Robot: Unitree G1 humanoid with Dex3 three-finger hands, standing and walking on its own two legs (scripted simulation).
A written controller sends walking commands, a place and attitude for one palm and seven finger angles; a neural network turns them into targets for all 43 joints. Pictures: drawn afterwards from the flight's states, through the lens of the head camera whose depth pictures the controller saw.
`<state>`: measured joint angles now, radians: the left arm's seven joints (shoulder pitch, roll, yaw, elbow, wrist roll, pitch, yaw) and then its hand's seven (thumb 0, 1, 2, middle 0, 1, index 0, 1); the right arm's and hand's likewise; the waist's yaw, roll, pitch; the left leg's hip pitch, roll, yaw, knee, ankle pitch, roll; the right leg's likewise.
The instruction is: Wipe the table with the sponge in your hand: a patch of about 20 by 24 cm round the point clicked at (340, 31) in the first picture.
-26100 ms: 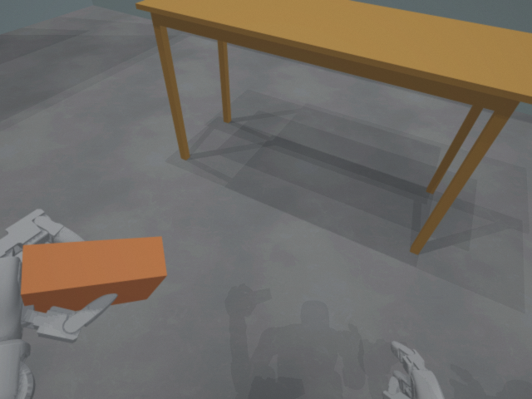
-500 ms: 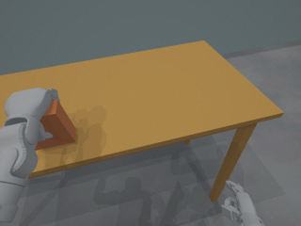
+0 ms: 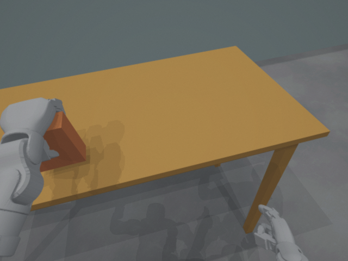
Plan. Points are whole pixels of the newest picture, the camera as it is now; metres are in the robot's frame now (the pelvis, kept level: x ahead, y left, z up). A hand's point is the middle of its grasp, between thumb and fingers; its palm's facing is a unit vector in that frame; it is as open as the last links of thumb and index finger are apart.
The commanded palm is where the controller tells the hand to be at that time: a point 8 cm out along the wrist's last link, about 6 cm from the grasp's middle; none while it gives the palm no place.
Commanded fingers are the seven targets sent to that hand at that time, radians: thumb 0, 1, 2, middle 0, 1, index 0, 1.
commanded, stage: move the sponge above the wiping area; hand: left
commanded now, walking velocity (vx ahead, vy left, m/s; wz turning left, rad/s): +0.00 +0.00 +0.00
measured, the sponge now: (55, 149) +0.28 +0.34 +0.12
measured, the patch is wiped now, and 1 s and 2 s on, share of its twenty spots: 0.00 0.00 0.05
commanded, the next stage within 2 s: lower the sponge onto the table in 0.44 s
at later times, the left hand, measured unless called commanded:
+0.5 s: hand (42, 135) +0.27 +0.33 +0.18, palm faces +0.06 +0.01 -1.00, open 9.1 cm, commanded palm +0.24 +0.33 +0.25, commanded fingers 0.00 0.10 1.30 -1.20 -1.60 -1.20 -1.60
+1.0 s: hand (38, 138) +0.26 +0.33 +0.18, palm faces +0.08 +0.01 -1.00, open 9.1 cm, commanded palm +0.23 +0.33 +0.25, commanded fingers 0.00 0.10 1.30 -1.20 -1.60 -1.20 -1.60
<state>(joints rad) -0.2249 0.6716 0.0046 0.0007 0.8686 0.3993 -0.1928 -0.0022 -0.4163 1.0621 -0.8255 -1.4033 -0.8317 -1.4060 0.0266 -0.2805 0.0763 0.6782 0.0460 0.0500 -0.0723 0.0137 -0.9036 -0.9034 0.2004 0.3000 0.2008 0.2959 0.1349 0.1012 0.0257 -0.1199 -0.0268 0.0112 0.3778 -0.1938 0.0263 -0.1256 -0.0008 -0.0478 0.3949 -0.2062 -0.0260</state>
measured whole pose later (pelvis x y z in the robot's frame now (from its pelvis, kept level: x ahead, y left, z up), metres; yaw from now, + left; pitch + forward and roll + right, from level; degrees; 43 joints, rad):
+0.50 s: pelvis +0.00 -0.01 +0.00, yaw +1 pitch -4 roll +0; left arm -0.23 0.70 0.01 0.00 0.85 0.38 -0.21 0.00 -0.42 1.06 -0.83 -1.40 -0.83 -1.41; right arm 0.03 -0.29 0.08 0.68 0.05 0.05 -0.09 0.01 -0.90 -0.90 0.20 0.30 0.20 0.30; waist 0.14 0.10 0.03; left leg -0.12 -0.02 0.00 0.39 -0.20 0.02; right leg -0.12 0.00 -0.06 0.40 -0.21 -0.03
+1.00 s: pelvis +0.00 +0.00 +0.00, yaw +0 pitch -4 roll +0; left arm -0.16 0.69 0.04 -0.05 0.84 0.40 -0.20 0.00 -0.42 1.06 -0.83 -1.40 -0.83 -1.41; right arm 0.03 -0.29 0.07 0.68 0.05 0.06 -0.08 0.01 -0.90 -0.90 0.20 0.30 0.20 0.30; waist 0.14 0.11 0.02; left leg -0.13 -0.02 0.01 0.40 -0.20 0.02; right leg -0.13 0.00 -0.05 0.42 -0.22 -0.03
